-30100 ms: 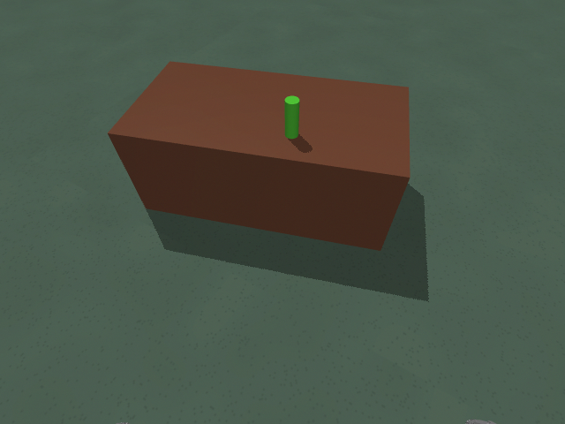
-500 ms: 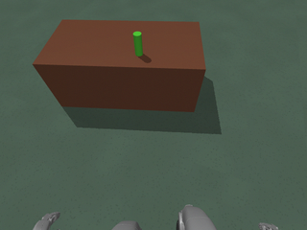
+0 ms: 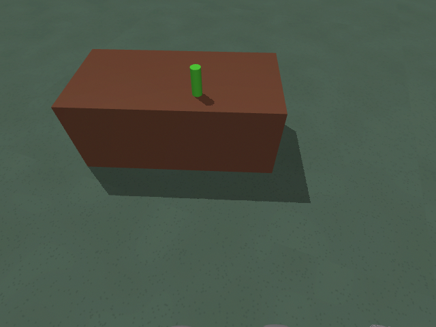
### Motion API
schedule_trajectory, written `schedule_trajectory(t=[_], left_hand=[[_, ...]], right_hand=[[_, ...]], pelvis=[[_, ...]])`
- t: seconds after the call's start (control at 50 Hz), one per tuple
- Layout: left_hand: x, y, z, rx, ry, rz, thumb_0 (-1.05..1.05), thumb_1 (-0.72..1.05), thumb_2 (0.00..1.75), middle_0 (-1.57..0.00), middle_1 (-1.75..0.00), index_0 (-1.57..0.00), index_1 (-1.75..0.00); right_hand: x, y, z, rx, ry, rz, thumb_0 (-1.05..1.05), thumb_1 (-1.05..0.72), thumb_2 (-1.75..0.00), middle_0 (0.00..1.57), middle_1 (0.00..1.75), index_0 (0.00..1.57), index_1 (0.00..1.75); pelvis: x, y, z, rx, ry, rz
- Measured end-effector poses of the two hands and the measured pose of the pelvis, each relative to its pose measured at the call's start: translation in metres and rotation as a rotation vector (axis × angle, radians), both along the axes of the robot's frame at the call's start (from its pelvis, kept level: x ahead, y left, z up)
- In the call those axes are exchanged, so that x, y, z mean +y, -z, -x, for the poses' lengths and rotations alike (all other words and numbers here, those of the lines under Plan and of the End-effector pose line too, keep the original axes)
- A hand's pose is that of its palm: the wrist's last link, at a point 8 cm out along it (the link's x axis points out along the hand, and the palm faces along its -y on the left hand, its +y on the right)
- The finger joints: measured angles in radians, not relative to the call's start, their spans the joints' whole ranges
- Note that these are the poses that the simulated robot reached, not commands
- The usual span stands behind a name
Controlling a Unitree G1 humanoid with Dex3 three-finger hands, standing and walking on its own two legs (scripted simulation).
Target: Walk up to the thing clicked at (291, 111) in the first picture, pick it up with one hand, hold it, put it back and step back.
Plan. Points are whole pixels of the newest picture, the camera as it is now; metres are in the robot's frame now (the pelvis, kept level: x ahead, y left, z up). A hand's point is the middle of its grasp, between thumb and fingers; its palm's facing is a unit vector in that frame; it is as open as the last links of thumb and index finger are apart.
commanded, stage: step back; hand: left
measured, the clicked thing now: (196, 81) +1.15 +0.14 -0.24
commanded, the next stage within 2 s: stand in 0.40 s
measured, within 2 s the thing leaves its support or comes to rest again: neither
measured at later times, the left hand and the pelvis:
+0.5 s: hand (108, 309) +0.16 +0.25 -0.14, palm faces -0.02 -0.94 -0.35, open 7.3 cm; pelvis +0.04 +0.00 +0.01, yaw -1 degrees
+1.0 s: hand out of the picture +0.09 +0.24 -0.14, palm faces -0.03 -0.94 -0.34, open 7.3 cm; pelvis +0.02 -0.01 +0.02, yaw -1 degrees
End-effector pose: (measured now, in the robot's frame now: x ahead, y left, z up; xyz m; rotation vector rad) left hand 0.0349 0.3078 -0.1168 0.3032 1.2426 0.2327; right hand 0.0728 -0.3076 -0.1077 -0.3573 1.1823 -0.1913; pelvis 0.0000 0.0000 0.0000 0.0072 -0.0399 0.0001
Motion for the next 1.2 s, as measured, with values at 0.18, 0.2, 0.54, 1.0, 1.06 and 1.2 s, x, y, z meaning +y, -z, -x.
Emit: schedule_trajectory(t=[0.18,0.2,0.54,1.0,1.06,1.2], left_hand=[[0.0,-0.007,-0.05,-0.056,0.05,-0.025,0.0,0.91,0.9,-0.21,-0.3,-0.21,-0.3],[0.0,-0.007,-0.056,-0.063,0.055,-0.026,0.0,0.91,0.9,-0.21,-0.3,-0.21,-0.3],[-0.015,-0.015,-0.12,-0.117,0.084,0.016,0.0,0.91,0.9,-0.21,-0.3,-0.21,-0.3],[-0.028,-0.018,-0.052,0.002,0.046,0.011,0.0,0.91,0.9,-0.21,-0.3,-0.21,-0.3],[-0.028,-0.019,-0.046,0.014,0.041,0.006,0.0,0.91,0.9,-0.21,-0.3,-0.21,-0.3],[-0.03,-0.018,-0.041,0.018,0.04,0.005,0.0,0.91,0.9,-0.21,-0.3,-0.21,-0.3]], right_hand=[[0.008,0.008,-0.005,0.025,0.054,-0.038,0.01,-0.9,-0.89,0.21,0.3,0.2,0.3],[0.008,0.009,-0.008,0.023,0.053,-0.037,0.01,-0.9,-0.89,0.21,0.3,0.2,0.3],[0.014,-0.004,-0.048,-0.023,0.047,-0.03,0.0,-0.9,-0.89,0.21,0.3,0.2,0.3],[-0.003,-0.003,-0.011,0.042,0.045,-0.052,0.0,-0.9,-0.89,0.21,0.3,0.2,0.3],[-0.005,-0.001,-0.004,0.061,0.047,-0.054,0.0,-0.9,-0.89,0.21,0.3,0.2,0.3],[-0.008,0.0,0.005,0.08,0.051,-0.053,0.0,-0.91,-0.89,0.21,0.3,0.2,0.3]], pelvis=[[-0.003,-0.001,-0.018,-0.002,0.014,0.031],[-0.002,0.0,-0.02,-0.001,0.012,0.029],[0.002,-0.011,-0.036,0.001,0.02,0.006],[-0.015,-0.02,-0.015,-0.002,0.012,0.004],[-0.017,-0.02,-0.014,0.001,0.01,0.004],[-0.02,-0.019,-0.013,0.004,0.008,0.005]])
